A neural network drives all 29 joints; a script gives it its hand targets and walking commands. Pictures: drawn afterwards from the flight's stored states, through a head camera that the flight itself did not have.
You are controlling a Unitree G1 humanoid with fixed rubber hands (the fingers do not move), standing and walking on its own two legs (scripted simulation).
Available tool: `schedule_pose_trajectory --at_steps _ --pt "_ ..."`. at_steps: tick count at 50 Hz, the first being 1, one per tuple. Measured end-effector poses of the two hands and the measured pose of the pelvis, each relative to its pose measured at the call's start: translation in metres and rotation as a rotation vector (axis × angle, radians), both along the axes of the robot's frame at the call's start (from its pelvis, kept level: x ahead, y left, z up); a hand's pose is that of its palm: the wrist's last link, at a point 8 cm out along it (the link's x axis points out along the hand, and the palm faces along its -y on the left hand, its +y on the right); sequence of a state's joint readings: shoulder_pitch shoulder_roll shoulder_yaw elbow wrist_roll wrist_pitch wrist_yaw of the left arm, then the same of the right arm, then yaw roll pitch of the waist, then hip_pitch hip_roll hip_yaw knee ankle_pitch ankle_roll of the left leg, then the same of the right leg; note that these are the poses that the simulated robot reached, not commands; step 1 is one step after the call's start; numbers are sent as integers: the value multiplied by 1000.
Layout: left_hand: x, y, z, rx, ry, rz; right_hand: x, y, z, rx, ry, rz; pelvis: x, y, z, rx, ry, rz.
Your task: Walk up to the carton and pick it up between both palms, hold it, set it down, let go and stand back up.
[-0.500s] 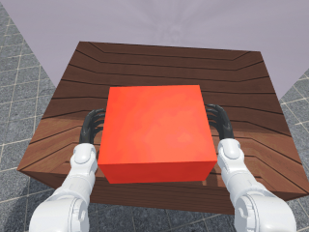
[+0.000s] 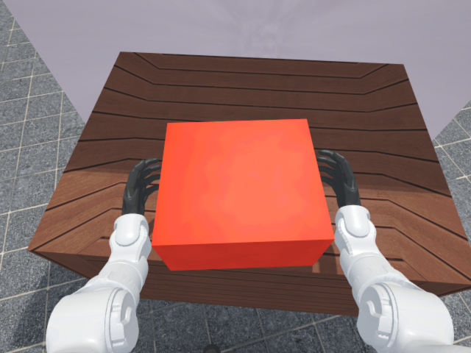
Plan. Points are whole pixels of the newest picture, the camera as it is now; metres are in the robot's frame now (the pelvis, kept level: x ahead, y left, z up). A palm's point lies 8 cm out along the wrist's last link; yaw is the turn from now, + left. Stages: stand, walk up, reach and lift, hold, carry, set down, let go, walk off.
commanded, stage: set down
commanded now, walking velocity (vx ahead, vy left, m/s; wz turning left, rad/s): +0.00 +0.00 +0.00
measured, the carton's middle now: (239, 193) +0.41 +0.03 -0.06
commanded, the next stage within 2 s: none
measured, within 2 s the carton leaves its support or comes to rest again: neither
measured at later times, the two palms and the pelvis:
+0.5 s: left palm (136, 206) +0.36 +0.21 -0.01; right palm (345, 198) +0.39 -0.16 -0.01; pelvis -0.01 +0.00 -0.01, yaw +0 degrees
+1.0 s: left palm (137, 206) +0.36 +0.22 -0.02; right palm (344, 198) +0.39 -0.16 -0.01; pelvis -0.01 +0.00 -0.01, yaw +0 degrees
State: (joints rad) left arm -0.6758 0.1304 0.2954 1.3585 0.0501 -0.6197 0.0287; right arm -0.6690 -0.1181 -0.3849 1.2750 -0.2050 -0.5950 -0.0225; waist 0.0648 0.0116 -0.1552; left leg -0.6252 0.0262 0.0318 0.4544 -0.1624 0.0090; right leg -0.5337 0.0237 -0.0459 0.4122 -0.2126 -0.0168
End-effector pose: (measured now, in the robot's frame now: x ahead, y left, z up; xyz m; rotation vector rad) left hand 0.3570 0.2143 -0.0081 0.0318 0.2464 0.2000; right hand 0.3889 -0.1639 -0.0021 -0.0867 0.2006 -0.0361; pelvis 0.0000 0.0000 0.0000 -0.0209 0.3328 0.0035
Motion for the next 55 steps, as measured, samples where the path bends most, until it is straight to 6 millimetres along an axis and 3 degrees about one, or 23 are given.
schedule_pose_trajectory --at_steps 55 --pt "4 1 -11 13 -24 -7 -3 0 -6 29 -2 -4 -13 3 -12 -5 45 -5"
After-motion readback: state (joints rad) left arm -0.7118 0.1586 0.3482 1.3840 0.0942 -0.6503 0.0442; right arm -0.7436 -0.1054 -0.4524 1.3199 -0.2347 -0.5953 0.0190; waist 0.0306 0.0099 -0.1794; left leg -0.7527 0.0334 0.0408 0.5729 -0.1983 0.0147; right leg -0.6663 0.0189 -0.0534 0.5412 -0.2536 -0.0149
